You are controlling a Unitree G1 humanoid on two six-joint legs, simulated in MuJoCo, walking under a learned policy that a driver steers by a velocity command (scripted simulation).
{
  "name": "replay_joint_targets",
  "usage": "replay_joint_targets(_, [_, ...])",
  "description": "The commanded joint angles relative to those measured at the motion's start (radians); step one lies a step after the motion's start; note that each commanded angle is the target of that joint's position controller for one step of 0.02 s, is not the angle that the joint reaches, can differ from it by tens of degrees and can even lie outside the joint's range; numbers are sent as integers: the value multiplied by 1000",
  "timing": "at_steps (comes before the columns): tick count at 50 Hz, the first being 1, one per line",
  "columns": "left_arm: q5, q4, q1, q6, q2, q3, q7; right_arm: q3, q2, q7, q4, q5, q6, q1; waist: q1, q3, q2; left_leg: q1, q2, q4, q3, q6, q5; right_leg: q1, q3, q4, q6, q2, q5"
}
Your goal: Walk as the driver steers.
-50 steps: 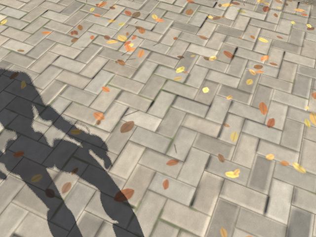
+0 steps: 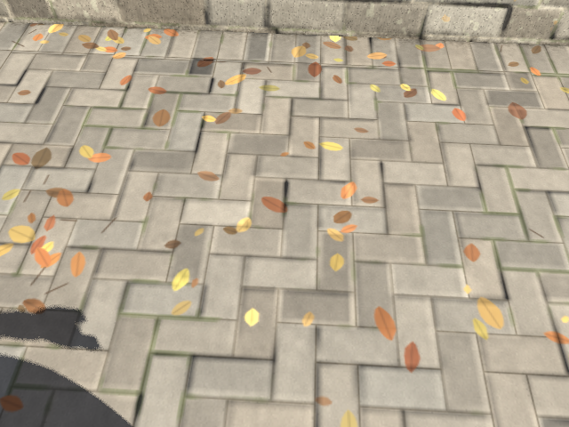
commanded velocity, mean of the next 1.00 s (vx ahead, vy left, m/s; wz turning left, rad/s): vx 0.50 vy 0.00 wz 0.33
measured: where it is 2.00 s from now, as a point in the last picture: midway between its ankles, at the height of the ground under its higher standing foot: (181, 259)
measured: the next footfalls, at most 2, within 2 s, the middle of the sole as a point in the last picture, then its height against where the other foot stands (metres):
right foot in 0.40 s outside the picture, level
left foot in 0.92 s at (224, 376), level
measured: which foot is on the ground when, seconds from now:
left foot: down 0.00-0.40, up 0.42-0.90, down 0.92-1.00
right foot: up 0.00-0.38, down 0.40-0.92, up 0.94-1.00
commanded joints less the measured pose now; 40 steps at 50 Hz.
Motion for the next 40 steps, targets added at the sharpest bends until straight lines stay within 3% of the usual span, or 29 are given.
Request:
replay_joint_targets(1, [11,-103,-67,-25,113,31,1,-19,-101,-3,-25,-16,2,79,-37,-35,82,307,289,-275,-395,173,2,-346,15,24,7,-139,111])
replay_joint_targets(4, [12,-103,-56,-11,68,23,2,-21,-115,-4,-7,-4,-2,97,-17,-32,108,249,264,-326,-293,188,132,-319,-16,-81,30,-161,144])
replay_joint_targets(6, [18,-127,-120,-9,58,17,4,-29,-145,-14,5,-1,2,118,-28,-15,90,247,263,-353,-247,194,192,-358,-30,-186,51,-170,226])
replay_joint_targets(9, [18,-147,-208,-14,39,8,-2,-32,-156,-23,21,7,13,150,-53,-2,87,247,223,-364,-158,162,231,-333,-52,-374,60,-156,400])
replay_joint_targets(11, [16,-168,-284,-21,31,3,-8,-31,-157,-26,40,16,20,197,-78,16,83,235,204,-355,-140,148,220,-284,-67,-487,64,-128,478])
replay_joint_targets(15, [5,-206,-389,-37,45,4,-28,-34,-165,-32,67,24,41,264,-99,41,93,302,244,-295,-193,145,196,-256,-61,-603,61,-90,473])
replay_joint_targets(18, [5,-200,-339,-53,91,20,-35,-45,-189,-42,67,25,55,248,-42,15,122,340,274,-206,-243,117,244,-138,-55,-666,33,-71,385])
replay_joint_targets(19, [8,-174,-247,-56,119,35,-30,-43,-186,-43,61,25,57,232,11,-34,118,319,242,-114,-224,96,341,3,-71,-699,10,-57,377])
replay_joint_targets(20, [20,-139,-98,-59,169,57,-21,-31,-151,-42,48,16,56,223,77,-148,97,226,183,74,-186,64,335,247,-38,-663,-29,-107,398])
replay_joint_targets(21, [31,-120,80,-52,249,76,-9,-7,-80,-42,11,-15,53,222,135,-316,-58,24,88,402,-115,19,15,537,177,-629,-84,-318,412])
replay_joint_targets(22, [34,-103,86,-40,278,79,-16,11,-13,-38,-5,21,34,362,55,-420,-347,-293,-7,670,-115,-15,-459,742,598,-762,-222,-491,197])
replay_joint_targets(23, [26,-118,48,-37,168,53,-16,-17,-129,-40,15,43,31,306,83,-306,-195,-385,58,778,-177,-17,-422,651,564,-810,-189,-450,59])
replay_joint_targets(24, [17,-121,-8,-39,121,38,-13,-29,-162,-40,-6,45,32,221,81,-176,-130,-415,95,781,-157,-13,-322,521,399,-829,-149,-415,80])
replay_joint_targets(25, [22,-120,-70,-41,102,29,-16,-30,-143,-43,-8,38,39,191,48,-114,-62,-369,133,755,-143,-20,-243,392,297,-861,-130,-372,164])
replay_joint_targets(26, [27,-115,-115,-42,77,24,-19,-35,-131,-44,-13,27,47,176,22,-62,-67,-340,157,711,-143,-24,-192,299,213,-897,-125,-339,228])
replay_joint_targets(27, [34,-110,-142,-46,70,23,-19,-36,-110,-40,-15,29,60,191,-5,-42,-91,-290,178,690,-145,-27,-158,232,144,-931,-118,-320,267])
replay_joint_targets(29, [33,-95,-158,-57,76,29,-17,-33,-76,-36,-31,31,81,182,-24,-18,-82,-276,191,665,-134,-37,-121,178,56,-978,-131,-314,348])
replay_joint_targets(33, [36,-63,-137,-58,115,45,-3,-32,-66,-28,-76,21,93,110,-23,11,-37,-340,194,517,-139,-55,38,197,-82,-1008,-140,-313,452])
replay_joint_targets(37, [29,-45,-107,-45,150,54,8,-19,-48,-1,-120,18,83,-22,24,46,-18,-301,173,296,-65,-42,186,227,-205,-1012,-113,-297,471])
replay_joint_targets(40, [14,-25,-61,-27,175,64,10,-15,-52,15,-165,19,85,-106,52,73,-14,-316,159,204,-28,-19,150,321,-242,-985,-99,-325,491])
Keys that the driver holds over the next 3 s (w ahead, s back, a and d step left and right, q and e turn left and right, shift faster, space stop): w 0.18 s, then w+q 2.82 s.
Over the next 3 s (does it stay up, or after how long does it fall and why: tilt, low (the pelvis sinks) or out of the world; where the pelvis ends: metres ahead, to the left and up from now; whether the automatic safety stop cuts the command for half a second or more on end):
stays up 1.09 0.89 -0.02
